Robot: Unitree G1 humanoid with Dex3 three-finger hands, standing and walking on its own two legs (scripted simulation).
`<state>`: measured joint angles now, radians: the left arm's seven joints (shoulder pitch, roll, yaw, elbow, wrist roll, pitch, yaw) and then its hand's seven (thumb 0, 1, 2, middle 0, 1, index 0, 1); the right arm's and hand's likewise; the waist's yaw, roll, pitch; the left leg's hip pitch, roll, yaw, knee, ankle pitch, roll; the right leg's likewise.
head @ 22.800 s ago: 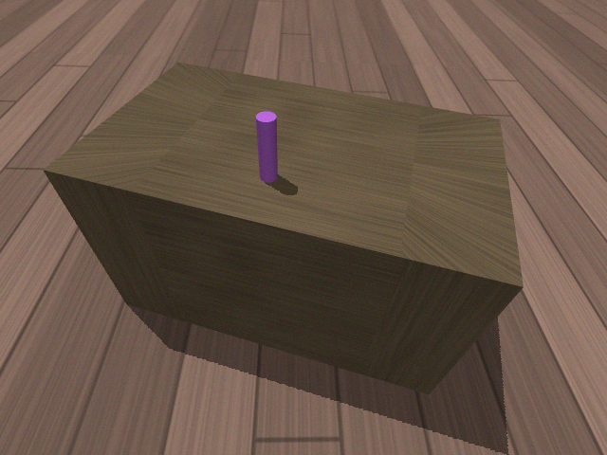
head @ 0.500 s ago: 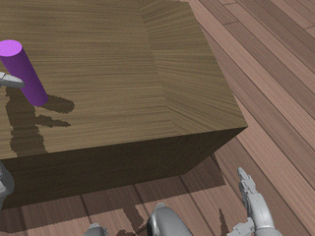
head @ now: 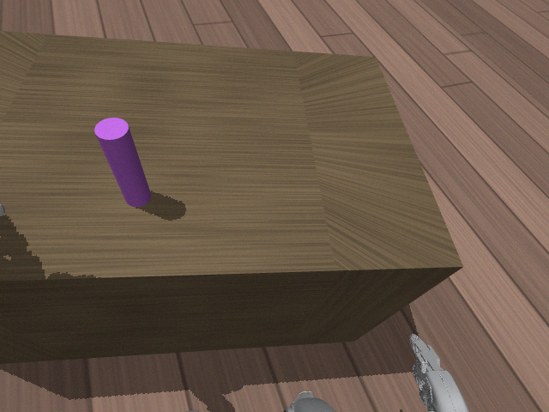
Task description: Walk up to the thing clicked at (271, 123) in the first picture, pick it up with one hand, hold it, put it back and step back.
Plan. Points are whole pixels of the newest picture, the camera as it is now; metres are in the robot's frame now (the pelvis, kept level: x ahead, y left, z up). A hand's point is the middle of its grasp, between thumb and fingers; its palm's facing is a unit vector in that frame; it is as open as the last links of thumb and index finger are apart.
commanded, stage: sink last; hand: left
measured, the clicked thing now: (126, 167) +0.52 +0.21 +0.01
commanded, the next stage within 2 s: home in 0.84 s
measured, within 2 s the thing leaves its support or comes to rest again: neither
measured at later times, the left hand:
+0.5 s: hand (3, 354) +0.22 +0.27 +0.07, palm faces +0.34 -0.86 -0.38, open 17.4 cm
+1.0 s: hand out of the picture +0.16 +0.26 +0.08, palm faces +0.38 -0.82 -0.43, open 17.4 cm
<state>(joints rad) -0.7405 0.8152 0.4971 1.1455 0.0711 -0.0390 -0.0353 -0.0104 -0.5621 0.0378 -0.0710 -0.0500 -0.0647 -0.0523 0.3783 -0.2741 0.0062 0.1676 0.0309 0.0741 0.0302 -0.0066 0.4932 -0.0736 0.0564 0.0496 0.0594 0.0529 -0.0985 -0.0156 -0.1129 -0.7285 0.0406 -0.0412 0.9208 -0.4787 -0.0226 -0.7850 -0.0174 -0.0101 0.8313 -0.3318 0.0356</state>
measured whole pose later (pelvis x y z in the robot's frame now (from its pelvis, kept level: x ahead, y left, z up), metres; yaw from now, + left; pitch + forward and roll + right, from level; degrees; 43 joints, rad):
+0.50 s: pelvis +0.02 -0.01 +0.01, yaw +2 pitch +7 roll -1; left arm 0.41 0.34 0.28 -0.16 -0.07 0.06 0.05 -0.01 -0.51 0.03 -0.06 -0.03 -0.06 -0.04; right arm 0.45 -0.25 -0.10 0.17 0.07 0.07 -0.04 -0.01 0.49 -0.07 0.06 0.05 0.06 0.05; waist 0.04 0.02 -0.12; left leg -0.47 0.02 -0.05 0.84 -0.49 -0.03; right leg -0.55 -0.04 -0.02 0.82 -0.39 0.03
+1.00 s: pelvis -0.02 -0.02 +0.00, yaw +2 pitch +5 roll +0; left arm 0.53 0.34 0.32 -0.23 -0.07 0.00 0.05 -0.01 -0.53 0.04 -0.06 -0.06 -0.06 -0.05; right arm 0.48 -0.23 -0.15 0.15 0.05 -0.01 -0.09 -0.01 0.50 -0.07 0.06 0.06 0.07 0.06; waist 0.04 0.02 -0.09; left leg -0.50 0.01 -0.05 0.89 -0.47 -0.04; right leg -0.59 -0.05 -0.02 0.88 -0.38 0.02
